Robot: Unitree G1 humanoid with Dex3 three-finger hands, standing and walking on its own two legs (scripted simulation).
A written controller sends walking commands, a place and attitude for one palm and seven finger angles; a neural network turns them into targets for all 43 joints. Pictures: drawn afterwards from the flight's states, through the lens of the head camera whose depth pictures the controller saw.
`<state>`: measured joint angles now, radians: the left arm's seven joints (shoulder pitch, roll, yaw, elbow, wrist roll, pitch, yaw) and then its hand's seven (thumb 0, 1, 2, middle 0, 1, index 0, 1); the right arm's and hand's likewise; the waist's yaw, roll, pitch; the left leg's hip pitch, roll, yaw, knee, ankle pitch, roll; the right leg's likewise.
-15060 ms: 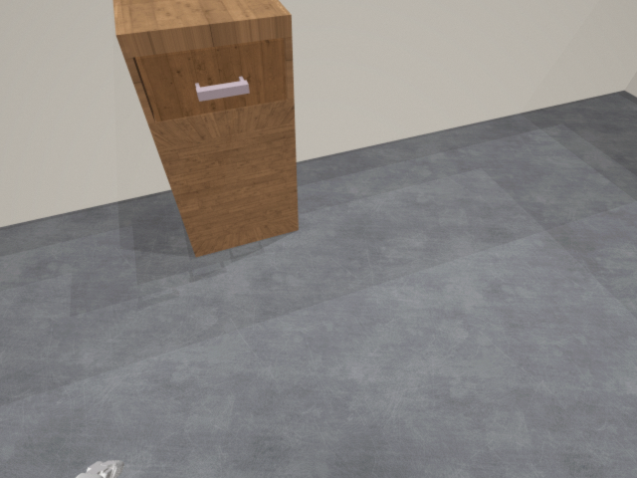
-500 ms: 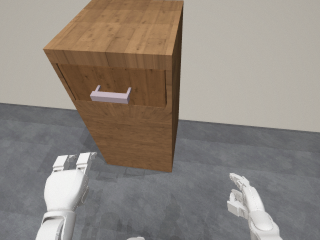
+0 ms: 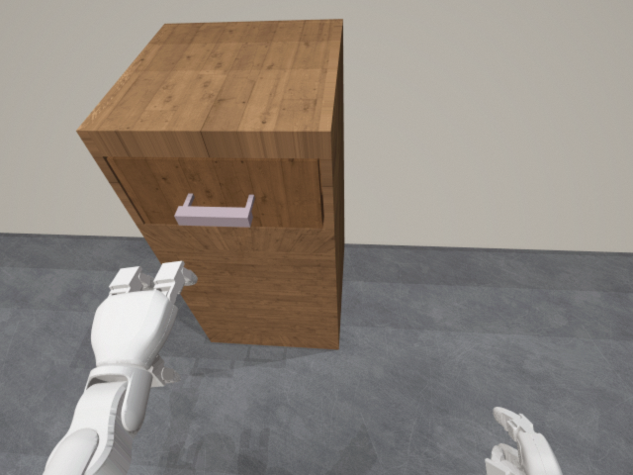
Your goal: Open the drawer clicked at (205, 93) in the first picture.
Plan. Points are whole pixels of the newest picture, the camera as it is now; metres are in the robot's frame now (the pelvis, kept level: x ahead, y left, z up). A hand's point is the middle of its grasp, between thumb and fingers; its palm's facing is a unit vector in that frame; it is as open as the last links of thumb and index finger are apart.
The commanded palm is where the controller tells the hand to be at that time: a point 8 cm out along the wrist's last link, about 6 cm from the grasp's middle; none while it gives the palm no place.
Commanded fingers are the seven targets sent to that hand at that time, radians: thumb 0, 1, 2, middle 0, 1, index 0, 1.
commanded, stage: raise the hand with hooked fingers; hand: left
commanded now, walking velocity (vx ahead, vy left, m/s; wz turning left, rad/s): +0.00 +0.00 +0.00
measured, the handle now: (217, 207) +0.56 +0.27 -0.04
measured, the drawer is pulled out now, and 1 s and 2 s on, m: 0.00 0.00 0.00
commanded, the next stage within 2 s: move the hooked fingers above the handle in 0.78 s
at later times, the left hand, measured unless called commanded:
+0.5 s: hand (135, 279) +0.31 +0.26 +0.09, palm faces +0.01 -0.08 -1.00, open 13.9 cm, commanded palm +0.28 +0.26 +0.14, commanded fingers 0.00 -0.50 0.30 -0.30 -1.20 -0.30 -1.20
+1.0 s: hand (148, 284) +0.31 +0.25 +0.08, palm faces +0.01 -0.08 -1.00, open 13.9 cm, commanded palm +0.30 +0.25 +0.14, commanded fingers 0.00 -0.50 0.30 -0.30 -1.20 -0.30 -1.20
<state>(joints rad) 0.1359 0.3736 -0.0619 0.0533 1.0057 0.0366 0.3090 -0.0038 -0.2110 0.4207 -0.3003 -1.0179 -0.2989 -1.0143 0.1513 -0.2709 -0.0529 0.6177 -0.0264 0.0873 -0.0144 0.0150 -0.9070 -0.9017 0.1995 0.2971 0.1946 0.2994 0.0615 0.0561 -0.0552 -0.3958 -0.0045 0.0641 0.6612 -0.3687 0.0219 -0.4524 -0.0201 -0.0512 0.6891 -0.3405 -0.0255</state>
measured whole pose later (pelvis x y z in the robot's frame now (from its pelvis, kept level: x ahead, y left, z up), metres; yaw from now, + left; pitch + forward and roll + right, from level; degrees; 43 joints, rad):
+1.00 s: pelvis +0.00 +0.00 +0.02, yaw +1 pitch +4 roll +0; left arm -0.10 0.45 -0.07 0.15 0.95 0.00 0.10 0.00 -0.49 0.30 -0.32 -1.20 -0.32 -1.20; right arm 0.14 -0.25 -0.01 0.62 0.01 0.12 -0.02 0.01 -0.91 -0.90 0.20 0.30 0.20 0.30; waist 0.08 0.07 -0.03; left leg -0.27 -0.01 0.05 0.49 -0.29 0.03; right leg -0.31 -0.02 -0.06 0.52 -0.27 -0.02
